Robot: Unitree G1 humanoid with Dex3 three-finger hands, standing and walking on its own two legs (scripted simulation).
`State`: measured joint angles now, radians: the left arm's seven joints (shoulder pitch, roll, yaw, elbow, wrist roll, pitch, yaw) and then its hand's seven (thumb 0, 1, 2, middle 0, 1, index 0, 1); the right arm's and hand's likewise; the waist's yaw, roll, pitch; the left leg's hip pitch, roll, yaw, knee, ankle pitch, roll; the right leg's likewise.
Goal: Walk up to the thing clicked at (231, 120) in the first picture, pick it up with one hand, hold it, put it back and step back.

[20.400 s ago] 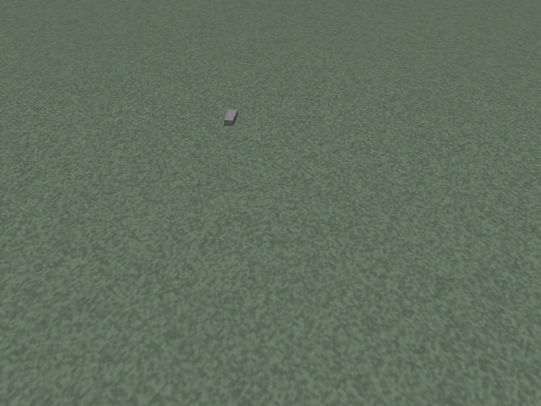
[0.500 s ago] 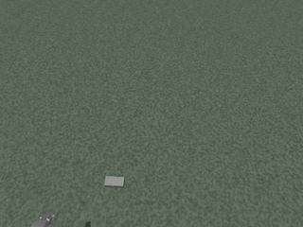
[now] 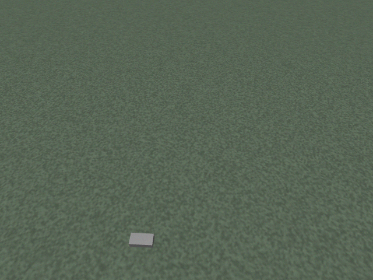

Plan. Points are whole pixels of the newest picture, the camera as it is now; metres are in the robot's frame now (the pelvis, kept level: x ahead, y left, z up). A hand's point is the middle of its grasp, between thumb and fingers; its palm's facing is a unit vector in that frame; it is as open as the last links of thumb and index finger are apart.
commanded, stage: stand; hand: left
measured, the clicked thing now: (141, 240) +0.47 +0.24 -0.76
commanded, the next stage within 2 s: walk up in 0.78 s
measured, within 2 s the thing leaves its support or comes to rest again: neither
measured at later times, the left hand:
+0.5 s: hand out of the picture +0.10 +0.25 -0.15, palm faces -0.02 -0.94 -0.35, open 7.4 cm
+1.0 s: hand out of the picture +0.09 +0.27 -0.16, palm faces +0.00 -0.92 -0.39, open 7.4 cm
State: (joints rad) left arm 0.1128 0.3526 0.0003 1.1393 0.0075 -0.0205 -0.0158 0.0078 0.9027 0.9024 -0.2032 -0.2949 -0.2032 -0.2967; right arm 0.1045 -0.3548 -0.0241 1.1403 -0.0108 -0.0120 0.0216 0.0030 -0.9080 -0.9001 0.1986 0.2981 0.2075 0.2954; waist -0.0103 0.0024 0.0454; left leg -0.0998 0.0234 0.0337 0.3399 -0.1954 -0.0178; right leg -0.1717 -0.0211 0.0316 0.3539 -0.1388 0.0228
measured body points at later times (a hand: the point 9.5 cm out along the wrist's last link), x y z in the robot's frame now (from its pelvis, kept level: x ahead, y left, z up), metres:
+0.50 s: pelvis +0.02 -0.01 +0.00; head +0.02 -0.01 +0.45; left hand +0.10 +0.30 -0.13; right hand +0.09 -0.31 -0.13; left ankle +0.00 +0.13 -0.75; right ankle +0.04 -0.13 -0.75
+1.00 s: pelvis -0.02 +0.00 -0.01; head +0.04 +0.00 +0.43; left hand +0.09 +0.32 -0.13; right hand +0.08 -0.32 -0.14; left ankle -0.01 +0.13 -0.74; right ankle +0.04 -0.13 -0.75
